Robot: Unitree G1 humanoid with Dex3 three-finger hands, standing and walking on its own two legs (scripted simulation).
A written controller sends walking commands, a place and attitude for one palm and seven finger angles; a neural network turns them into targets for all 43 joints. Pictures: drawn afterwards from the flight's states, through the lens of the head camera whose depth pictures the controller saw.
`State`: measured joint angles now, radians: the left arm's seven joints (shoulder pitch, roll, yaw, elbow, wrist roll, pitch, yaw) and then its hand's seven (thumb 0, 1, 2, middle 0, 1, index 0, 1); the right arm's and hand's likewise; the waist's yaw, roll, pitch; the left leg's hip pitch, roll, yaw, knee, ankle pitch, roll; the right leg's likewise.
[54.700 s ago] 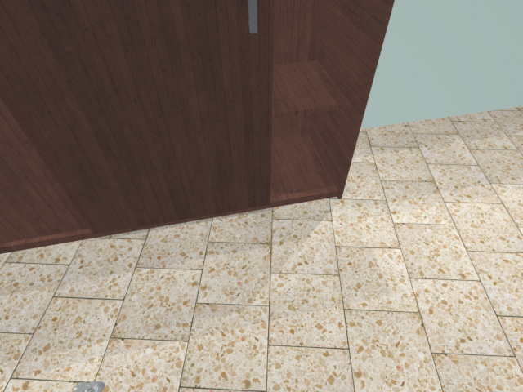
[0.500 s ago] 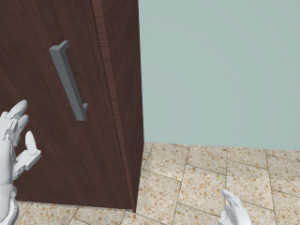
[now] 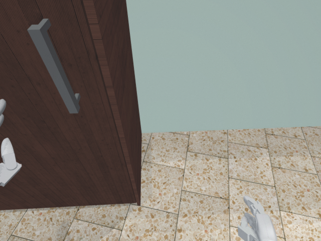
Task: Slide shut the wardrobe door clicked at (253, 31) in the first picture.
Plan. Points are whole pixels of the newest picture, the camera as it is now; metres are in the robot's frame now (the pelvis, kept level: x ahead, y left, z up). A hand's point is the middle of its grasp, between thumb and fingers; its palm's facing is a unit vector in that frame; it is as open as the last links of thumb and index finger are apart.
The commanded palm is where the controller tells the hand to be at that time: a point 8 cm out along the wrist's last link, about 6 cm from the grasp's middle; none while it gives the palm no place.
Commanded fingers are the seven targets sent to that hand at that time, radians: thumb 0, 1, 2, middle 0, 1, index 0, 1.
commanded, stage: step back with the hand held close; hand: left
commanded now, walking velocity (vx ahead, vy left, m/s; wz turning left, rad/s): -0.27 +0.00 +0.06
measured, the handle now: (61, 71) +0.40 +0.25 +0.23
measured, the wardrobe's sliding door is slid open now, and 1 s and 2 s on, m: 0.00 0.00 0.00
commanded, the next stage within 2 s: stop stepping back and stand still in 0.56 s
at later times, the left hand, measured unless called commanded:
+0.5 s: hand out of the picture +0.08 +0.26 +0.18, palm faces +0.57 -0.68 -0.46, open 7.4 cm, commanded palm +0.01 +0.30 +0.18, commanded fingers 0.00 0.90 0.90 -0.20 -0.30 -0.20 -0.30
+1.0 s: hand out of the picture -0.12 +0.25 +0.19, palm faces +0.66 -0.63 -0.41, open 7.4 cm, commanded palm -0.18 +0.27 +0.18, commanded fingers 0.00 0.90 0.90 -0.20 -0.30 -0.20 -0.30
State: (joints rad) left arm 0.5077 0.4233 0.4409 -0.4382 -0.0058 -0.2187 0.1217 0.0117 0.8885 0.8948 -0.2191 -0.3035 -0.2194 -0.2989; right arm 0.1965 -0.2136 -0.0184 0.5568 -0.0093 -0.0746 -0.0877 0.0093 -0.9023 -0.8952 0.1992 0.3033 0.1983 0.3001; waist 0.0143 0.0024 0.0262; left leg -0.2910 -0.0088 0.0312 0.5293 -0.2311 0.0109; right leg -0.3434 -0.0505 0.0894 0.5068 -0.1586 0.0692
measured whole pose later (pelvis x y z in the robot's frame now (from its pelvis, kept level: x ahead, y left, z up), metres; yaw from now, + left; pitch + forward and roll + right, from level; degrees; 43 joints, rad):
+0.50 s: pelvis -0.10 -0.01 -0.02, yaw +5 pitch -3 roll +1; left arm 0.42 0.39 0.47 -0.45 0.02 -0.31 0.16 0.01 0.89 0.90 -0.22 -0.30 -0.22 -0.30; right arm 0.22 -0.23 -0.02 0.61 -0.01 -0.16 -0.08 0.01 -0.90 -0.89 0.20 0.30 0.20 0.30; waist 0.01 0.00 0.06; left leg -0.51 0.00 0.03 0.72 -0.34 0.03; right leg -0.52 -0.04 0.09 0.67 -0.22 0.04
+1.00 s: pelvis -0.26 -0.05 -0.02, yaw +11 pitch -1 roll +3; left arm 0.47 0.42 0.45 -0.52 -0.01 -0.19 0.16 0.01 0.89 0.90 -0.21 -0.30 -0.21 -0.30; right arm 0.28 -0.16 0.01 0.62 -0.01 -0.15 -0.04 0.01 -0.90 -0.89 0.20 0.30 0.20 0.30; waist 0.03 -0.08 -0.06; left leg -0.59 0.06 0.09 0.86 -0.40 -0.02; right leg -0.33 0.01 0.01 0.70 -0.47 -0.10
